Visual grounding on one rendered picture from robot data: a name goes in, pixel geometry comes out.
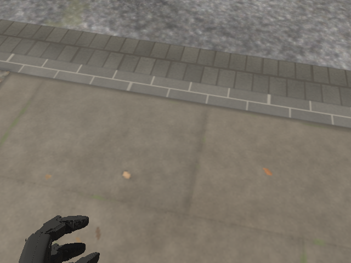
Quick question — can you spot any robot left hand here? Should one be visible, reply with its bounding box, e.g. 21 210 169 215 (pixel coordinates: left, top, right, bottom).
19 215 100 263

